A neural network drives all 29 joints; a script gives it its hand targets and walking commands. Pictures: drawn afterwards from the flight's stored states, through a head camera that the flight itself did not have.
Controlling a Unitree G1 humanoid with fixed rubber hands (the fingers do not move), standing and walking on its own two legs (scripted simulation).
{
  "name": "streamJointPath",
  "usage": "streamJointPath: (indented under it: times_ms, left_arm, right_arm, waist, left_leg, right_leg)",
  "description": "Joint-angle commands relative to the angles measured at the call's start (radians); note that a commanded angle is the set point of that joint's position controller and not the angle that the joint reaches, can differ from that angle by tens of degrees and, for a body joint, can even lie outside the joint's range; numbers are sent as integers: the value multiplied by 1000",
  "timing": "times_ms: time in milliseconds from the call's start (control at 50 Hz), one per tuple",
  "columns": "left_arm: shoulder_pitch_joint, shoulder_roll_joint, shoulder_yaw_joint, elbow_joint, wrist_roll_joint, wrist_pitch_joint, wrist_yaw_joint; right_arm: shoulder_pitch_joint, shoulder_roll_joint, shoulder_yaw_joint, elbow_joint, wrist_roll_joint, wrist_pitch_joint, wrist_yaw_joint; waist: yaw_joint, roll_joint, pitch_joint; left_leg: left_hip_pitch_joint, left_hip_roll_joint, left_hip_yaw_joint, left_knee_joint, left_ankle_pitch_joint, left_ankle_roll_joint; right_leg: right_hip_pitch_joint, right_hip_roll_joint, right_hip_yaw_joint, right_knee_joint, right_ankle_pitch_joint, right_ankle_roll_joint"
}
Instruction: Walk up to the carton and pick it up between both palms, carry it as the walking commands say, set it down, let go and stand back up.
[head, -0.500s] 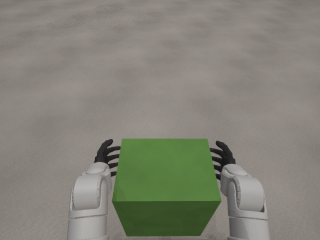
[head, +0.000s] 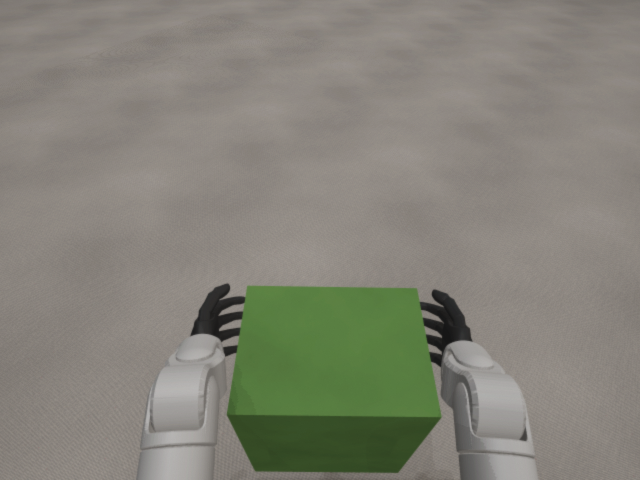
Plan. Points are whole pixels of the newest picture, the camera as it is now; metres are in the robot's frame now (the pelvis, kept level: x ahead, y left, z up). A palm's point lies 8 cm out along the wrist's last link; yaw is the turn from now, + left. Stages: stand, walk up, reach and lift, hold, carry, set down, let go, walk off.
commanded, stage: carry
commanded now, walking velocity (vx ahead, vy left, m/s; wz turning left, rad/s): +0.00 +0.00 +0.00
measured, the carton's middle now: (329, 387) +0.27 +0.00 -0.02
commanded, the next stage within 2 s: none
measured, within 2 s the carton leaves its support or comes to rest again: neither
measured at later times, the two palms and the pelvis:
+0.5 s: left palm (202, 342) +0.28 +0.15 +0.07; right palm (450, 349) +0.27 -0.14 +0.06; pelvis +0.00 +0.01 +0.00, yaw +0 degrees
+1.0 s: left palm (199, 338) +0.28 +0.16 +0.07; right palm (450, 344) +0.28 -0.14 +0.07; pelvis +0.01 +0.01 +0.00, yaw +0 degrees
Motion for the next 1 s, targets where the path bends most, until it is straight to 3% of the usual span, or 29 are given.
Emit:
streamJointPath:
  times_ms: [0,980]
  left_arm:
    - [-406,-789,-562,-89,-271,-17,-191]
    - [-418,-838,-609,-162,-340,108,-202]
  right_arm:
    - [-423,761,555,-91,262,-15,181]
    - [-441,808,592,-176,327,110,196]
  waist:
    - [3,3,-212]
    - [8,7,-211]
  left_leg:
    - [39,93,-91,-100,44,16]
    - [51,94,-83,-102,86,18]
  right_leg:
    - [131,-100,105,-76,88,-8]
    - [139,-90,96,-82,109,-4]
